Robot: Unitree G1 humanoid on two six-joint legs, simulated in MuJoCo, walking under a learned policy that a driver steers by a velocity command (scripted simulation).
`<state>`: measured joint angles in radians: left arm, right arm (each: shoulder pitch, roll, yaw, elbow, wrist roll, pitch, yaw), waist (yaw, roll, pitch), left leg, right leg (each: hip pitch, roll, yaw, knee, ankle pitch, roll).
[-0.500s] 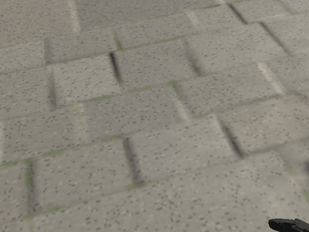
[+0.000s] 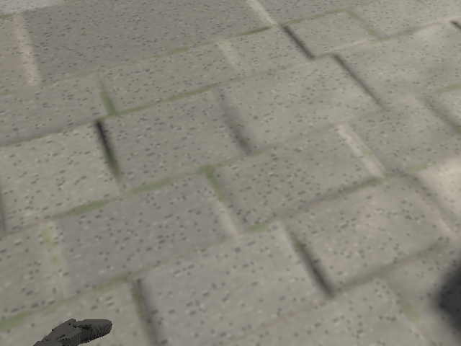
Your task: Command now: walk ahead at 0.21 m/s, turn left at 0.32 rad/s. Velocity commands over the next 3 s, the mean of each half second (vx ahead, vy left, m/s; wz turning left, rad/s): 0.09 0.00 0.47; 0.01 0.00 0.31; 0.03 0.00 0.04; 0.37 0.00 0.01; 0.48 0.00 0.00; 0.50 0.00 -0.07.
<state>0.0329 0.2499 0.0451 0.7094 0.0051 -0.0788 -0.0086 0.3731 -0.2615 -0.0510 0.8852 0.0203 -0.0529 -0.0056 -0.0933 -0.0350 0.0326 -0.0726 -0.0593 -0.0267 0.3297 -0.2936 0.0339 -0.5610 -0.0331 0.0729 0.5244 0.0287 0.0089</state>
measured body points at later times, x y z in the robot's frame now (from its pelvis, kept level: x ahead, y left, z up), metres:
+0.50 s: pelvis +0.07 +0.01 -0.01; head +0.09 +0.04 +0.43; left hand +0.14 +0.32 -0.13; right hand +0.27 -0.24 -0.10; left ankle +0.06 +0.11 -0.74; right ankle +0.15 -0.12 -0.72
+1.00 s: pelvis +0.10 +0.00 +0.00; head +0.12 +0.00 +0.45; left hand +0.09 +0.30 -0.12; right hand +0.35 -0.16 -0.11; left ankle +0.06 +0.11 -0.74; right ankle +0.15 -0.11 -0.74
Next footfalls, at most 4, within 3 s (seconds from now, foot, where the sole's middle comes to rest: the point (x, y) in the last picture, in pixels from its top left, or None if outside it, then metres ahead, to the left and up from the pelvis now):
0.04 right None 0.20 -0.12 -0.78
0.46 left None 0.10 0.12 -0.78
0.88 right None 0.19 -0.10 -0.78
2.10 right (188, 315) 0.55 0.09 -0.78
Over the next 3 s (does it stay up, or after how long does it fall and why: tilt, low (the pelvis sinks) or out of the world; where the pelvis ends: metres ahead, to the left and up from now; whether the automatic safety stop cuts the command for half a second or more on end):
stays up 0.79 0.35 0.01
